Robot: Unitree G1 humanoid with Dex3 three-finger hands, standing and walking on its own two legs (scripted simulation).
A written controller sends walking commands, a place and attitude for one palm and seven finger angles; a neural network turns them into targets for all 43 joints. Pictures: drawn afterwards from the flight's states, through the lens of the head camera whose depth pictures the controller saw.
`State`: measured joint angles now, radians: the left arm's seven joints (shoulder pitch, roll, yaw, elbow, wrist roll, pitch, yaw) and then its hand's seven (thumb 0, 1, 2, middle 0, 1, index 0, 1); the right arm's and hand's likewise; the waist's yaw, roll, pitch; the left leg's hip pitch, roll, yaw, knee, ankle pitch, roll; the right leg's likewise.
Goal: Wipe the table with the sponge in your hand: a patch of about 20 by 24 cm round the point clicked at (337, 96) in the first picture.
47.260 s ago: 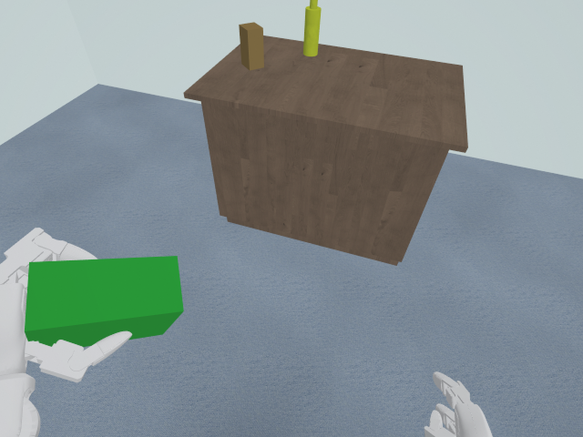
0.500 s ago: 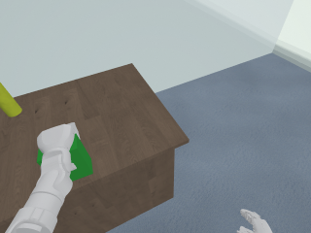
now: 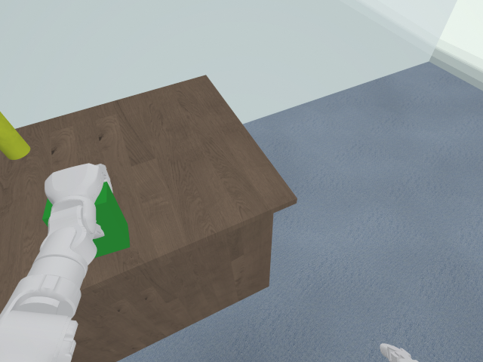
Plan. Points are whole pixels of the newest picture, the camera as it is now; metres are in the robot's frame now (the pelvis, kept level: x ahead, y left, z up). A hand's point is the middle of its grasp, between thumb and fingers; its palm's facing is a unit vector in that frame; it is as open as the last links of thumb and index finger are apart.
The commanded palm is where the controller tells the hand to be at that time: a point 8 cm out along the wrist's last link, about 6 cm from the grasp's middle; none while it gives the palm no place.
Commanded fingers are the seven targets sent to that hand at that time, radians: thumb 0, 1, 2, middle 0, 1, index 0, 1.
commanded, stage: wipe forward along the middle lane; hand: left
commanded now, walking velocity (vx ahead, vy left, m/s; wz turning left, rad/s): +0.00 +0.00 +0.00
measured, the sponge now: (95, 230) +0.35 +0.32 -0.02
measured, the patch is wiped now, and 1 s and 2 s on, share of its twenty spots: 0.75 0.75 0.90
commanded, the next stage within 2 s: slide back across to the first lane in 1.22 s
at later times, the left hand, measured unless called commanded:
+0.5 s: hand (86, 190) +0.41 +0.33 +0.04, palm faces -0.14 +0.02 -0.99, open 10.3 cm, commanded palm +0.41 +0.33 +0.07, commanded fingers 0.00 0.10 1.30 -1.20 -1.60 -1.20 -1.60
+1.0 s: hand (77, 168) +0.46 +0.37 +0.05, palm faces -0.17 -0.01 -0.99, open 10.3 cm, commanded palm +0.47 +0.35 +0.08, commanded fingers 0.00 0.10 1.30 -1.20 -1.60 -1.20 -1.60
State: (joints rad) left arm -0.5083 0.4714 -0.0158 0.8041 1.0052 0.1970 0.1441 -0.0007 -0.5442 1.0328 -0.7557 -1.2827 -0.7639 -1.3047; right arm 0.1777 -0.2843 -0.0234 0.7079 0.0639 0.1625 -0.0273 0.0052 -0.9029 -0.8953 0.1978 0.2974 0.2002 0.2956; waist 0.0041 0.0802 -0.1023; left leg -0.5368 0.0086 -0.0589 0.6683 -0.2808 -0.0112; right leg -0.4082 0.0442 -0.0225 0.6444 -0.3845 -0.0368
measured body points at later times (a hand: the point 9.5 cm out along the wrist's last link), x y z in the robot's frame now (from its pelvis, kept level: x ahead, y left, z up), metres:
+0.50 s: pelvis -0.04 +0.00 -0.02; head +0.03 -0.01 +0.43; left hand +0.41 +0.32 +0.10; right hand -0.01 -0.28 -0.15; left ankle +0.03 +0.13 -0.72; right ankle -0.04 -0.10 -0.72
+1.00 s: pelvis -0.02 +0.02 -0.03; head +0.08 +0.03 +0.41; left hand +0.47 +0.36 +0.10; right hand -0.02 -0.26 -0.15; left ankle +0.03 +0.13 -0.72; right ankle -0.04 -0.10 -0.72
